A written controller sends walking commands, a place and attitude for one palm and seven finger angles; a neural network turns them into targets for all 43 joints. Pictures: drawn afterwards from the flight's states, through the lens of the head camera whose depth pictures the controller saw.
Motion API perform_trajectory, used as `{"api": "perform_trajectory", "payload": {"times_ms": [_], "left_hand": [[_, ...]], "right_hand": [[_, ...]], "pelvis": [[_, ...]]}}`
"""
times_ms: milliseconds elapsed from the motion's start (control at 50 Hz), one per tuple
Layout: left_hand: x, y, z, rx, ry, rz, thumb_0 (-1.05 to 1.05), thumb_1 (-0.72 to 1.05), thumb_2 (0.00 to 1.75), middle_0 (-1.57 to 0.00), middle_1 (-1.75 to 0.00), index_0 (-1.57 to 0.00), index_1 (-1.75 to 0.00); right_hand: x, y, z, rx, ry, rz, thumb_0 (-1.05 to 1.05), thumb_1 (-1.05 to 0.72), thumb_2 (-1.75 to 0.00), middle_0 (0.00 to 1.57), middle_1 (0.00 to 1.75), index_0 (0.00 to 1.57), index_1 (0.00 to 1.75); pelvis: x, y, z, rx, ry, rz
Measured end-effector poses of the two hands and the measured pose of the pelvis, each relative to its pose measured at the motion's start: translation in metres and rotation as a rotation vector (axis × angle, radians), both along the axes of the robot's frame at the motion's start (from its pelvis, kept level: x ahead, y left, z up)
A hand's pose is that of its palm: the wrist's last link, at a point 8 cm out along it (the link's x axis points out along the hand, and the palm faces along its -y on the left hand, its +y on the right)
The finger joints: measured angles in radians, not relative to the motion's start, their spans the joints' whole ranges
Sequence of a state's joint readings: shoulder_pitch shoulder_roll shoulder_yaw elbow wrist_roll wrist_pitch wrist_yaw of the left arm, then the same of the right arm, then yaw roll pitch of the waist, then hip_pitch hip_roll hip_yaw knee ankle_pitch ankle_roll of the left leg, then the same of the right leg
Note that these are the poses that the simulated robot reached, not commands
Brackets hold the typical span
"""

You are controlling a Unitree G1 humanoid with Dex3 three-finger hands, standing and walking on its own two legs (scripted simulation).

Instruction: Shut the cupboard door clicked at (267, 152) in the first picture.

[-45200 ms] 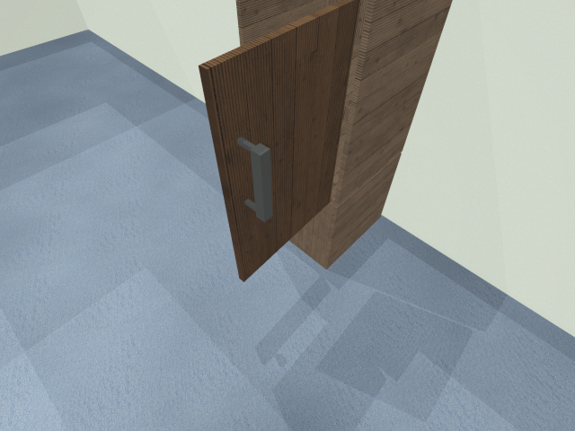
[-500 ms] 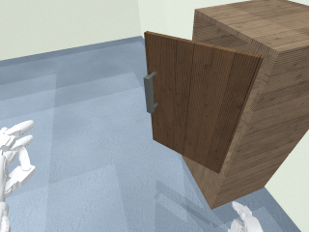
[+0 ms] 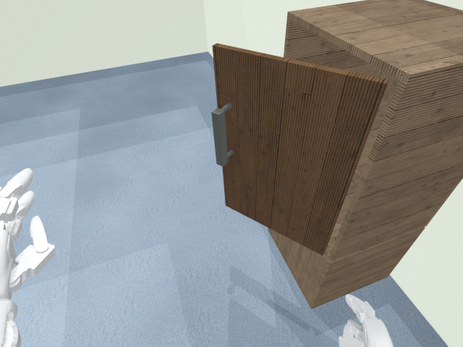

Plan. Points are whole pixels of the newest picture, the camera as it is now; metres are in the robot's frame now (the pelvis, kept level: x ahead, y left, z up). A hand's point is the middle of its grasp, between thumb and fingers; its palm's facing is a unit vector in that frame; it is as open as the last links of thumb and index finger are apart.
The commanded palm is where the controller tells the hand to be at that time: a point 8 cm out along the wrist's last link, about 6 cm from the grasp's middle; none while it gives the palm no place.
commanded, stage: step back with the hand held close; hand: left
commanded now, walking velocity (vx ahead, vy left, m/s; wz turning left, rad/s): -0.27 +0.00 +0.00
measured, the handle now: (224, 135) +0.65 +0.10 +0.01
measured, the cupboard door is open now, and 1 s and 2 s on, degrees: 36 36 36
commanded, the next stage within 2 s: stop stepping back and stand still in 1.30 s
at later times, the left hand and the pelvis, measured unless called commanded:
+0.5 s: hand (14, 275) +0.15 +0.29 +0.15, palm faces +0.42 -0.77 -0.49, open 7.4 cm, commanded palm +0.09 +0.32 +0.17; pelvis -0.05 +0.03 -0.02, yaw -1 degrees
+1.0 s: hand out of the picture +0.06 +0.29 +0.16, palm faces +0.49 -0.75 -0.44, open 7.4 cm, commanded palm -0.01 +0.33 +0.17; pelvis -0.13 +0.02 -0.03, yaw +3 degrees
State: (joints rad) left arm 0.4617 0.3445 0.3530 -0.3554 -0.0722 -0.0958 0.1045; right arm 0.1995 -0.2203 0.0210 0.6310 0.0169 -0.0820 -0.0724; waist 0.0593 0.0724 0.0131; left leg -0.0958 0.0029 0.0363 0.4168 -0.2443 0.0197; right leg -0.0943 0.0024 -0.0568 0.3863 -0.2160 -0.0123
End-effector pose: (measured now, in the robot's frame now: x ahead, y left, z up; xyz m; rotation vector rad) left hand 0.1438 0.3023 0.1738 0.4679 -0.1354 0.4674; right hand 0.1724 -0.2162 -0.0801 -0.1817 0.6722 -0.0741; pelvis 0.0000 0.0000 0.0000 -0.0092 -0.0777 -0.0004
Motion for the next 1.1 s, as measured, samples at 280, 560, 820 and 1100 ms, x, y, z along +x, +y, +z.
{"api": "perform_trajectory", "payload": {"times_ms": [280,560,820,1100], "left_hand": [[0.002,0.015,-0.005,0.087,0.046,-0.076,0.02,0.89,0.89,-0.21,-0.3,-0.21,-0.31],[-0.05,0.029,-0.004,0.13,-0.072,-0.068,0.01,0.89,0.89,-0.21,-0.3,-0.22,-0.31],[-0.098,0.021,-0.002,0.162,-0.207,-0.036,0.02,0.89,0.89,-0.21,-0.3,-0.21,-0.31],[-0.156,0.031,0.008,0.233,-0.219,-0.045,0.01,0.88,0.89,-0.21,-0.3,-0.22,-0.31]], "right_hand": [[-0.024,-0.015,-0.004,-0.072,0.082,-0.119,0.02,-0.91,-0.89,0.2,0.29,0.2,0.3],[-0.071,0.002,0.0,-0.09,0.036,-0.088,0.01,-0.9,-0.89,0.2,0.29,0.2,0.3],[-0.12,-0.003,-0.018,-0.108,0.058,-0.034,0.02,-0.9,-0.89,0.2,0.3,0.2,0.3],[-0.162,0.001,-0.016,-0.119,0.06,-0.028,0.02,-0.9,-0.89,0.2,0.3,0.2,0.3]], "pelvis": [[-0.015,0.019,-0.007,-0.001,0.084,-0.011],[-0.061,0.026,-0.019,-0.011,0.071,-0.008],[-0.1,0.016,-0.033,-0.015,0.043,0.037],[-0.146,0.016,-0.033,-0.071,0.068,0.128]]}}
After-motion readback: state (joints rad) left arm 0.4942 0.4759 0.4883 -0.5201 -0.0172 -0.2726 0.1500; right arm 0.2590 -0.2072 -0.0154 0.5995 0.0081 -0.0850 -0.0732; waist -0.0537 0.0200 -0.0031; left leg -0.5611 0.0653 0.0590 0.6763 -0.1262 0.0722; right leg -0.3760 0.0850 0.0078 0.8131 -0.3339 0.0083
